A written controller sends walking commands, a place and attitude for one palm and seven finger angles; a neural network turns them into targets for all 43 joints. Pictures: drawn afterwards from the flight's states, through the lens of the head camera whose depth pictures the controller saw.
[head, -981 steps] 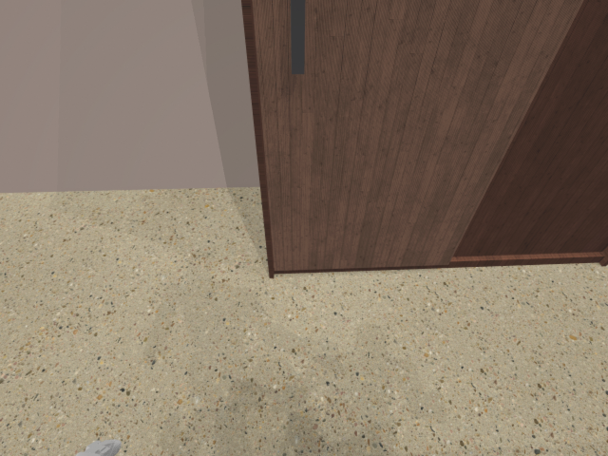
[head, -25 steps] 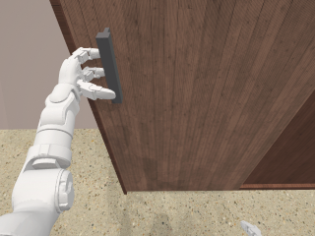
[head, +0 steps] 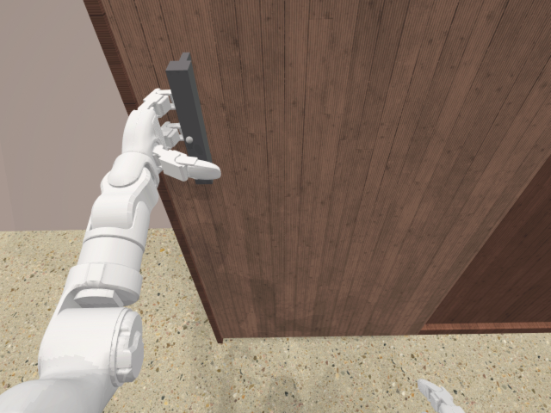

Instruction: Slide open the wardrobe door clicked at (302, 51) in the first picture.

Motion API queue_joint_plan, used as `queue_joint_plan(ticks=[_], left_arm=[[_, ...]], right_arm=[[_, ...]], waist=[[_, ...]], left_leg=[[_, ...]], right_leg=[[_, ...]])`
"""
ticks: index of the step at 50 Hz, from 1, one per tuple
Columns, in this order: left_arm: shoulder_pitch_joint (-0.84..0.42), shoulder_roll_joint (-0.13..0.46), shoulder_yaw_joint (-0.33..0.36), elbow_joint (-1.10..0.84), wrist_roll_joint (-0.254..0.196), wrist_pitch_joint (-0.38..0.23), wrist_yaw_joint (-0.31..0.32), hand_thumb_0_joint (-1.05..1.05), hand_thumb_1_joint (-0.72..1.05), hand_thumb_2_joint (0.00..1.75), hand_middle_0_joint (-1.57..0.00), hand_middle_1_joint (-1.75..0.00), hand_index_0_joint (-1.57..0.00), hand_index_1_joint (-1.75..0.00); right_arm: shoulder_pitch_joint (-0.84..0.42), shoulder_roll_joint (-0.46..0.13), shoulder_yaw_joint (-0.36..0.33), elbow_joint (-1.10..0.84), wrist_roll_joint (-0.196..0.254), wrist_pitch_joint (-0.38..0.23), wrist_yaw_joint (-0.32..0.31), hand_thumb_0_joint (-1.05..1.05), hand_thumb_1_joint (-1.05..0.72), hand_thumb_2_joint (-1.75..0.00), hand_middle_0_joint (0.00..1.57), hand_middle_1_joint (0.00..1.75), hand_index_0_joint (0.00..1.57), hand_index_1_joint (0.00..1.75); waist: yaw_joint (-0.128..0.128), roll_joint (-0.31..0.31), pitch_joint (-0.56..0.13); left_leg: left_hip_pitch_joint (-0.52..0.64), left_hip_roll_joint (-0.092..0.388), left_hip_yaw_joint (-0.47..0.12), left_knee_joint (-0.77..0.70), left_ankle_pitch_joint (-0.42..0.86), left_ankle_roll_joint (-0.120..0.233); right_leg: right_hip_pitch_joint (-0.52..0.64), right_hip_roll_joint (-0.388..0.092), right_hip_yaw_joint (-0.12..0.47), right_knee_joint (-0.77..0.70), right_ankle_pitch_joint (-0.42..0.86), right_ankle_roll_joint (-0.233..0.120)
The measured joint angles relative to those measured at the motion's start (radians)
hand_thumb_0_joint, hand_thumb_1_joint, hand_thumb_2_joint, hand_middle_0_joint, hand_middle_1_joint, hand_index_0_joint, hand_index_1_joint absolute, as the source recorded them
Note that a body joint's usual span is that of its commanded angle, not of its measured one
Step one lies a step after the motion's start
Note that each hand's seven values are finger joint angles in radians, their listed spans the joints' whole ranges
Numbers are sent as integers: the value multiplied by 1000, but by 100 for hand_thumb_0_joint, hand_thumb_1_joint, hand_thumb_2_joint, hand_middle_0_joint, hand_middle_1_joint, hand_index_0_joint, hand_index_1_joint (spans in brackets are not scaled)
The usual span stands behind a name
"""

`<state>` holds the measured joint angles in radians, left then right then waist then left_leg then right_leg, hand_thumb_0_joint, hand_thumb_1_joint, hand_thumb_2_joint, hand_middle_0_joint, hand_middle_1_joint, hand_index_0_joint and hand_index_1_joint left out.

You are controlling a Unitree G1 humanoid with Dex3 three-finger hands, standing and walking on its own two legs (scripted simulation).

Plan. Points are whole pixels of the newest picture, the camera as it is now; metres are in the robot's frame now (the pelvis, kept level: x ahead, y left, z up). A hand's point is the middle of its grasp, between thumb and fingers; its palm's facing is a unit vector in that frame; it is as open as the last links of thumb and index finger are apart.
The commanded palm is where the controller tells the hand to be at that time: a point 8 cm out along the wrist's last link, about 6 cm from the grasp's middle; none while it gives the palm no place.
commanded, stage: slide the fingers in behind the handle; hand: left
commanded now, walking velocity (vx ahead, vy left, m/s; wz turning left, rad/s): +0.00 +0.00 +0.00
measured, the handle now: (196, 122) +0.48 +0.15 +0.19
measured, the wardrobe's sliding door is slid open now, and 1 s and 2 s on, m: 0.00 0.00 0.00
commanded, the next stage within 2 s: move the hooked fingers beside the handle in 0.14 s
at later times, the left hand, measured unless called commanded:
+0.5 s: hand (185, 138) +0.44 +0.15 +0.20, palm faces +0.05 -1.00 +0.00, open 13.6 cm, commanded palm +0.41 +0.21 +0.20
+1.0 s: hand (176, 140) +0.44 +0.17 +0.19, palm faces +0.06 -1.00 -0.01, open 13.6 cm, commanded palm +0.40 +0.23 +0.20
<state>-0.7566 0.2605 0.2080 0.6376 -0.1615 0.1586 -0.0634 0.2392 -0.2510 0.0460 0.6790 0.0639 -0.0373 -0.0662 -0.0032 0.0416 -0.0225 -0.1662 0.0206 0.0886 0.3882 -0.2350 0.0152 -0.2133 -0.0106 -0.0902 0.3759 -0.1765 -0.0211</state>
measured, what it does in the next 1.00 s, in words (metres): stands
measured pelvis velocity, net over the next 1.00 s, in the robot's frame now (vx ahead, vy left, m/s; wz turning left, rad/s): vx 0.00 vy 0.00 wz -0.01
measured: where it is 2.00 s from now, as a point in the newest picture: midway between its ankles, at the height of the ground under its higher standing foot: outside the picture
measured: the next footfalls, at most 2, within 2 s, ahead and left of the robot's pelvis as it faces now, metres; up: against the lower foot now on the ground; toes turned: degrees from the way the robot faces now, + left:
none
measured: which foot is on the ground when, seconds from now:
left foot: down 0.00-1.00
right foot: down 0.00-1.00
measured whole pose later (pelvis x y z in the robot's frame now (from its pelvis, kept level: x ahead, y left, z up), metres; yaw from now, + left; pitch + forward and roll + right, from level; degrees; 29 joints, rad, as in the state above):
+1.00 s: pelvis +0.00 +0.00 +0.00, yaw +0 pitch +1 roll +0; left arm -0.78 0.34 0.26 0.72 -0.16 0.13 -0.12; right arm 0.27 -0.26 0.05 0.67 0.07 -0.03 -0.08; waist -0.02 0.04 -0.02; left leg -0.18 0.03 0.09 0.39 -0.23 0.01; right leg -0.22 0.00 -0.08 0.37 -0.17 -0.03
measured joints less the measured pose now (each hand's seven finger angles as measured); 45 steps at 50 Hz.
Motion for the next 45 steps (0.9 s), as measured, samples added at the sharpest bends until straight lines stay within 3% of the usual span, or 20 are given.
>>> queue_joint_plan(ticks=[17,45], left_arm=[[-21,5,-17,8,-7,16,-1,-2,-50,30,-34,-122,-34,-124],[-18,56,45,70,-2,-23,-46,-2,-50,30,-36,-123,-38,-122]], right_arm=[[-10,-1,0,0,2,15,-9,1,-91,-89,20,30,20,30],[22,-5,2,-4,4,14,-14,1,-91,-89,20,30,20,30]], waist=[[9,-1,2],[-19,-3,2]], left_leg=[[-5,1,-16,7,-5,-4],[-7,7,5,2,3,-3]], right_leg=[[4,0,-15,1,-8,-3],[-7,8,7,-4,9,-3]])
